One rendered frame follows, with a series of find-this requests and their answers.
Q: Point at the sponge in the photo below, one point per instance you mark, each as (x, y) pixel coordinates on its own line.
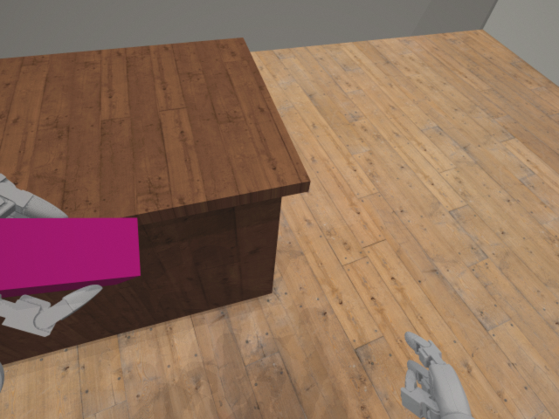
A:
(39, 255)

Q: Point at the right robot hand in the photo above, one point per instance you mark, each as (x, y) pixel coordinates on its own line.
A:
(441, 393)

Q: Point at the table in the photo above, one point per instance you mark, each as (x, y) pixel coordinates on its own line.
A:
(186, 138)

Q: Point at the left robot hand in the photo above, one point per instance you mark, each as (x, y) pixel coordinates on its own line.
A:
(30, 314)

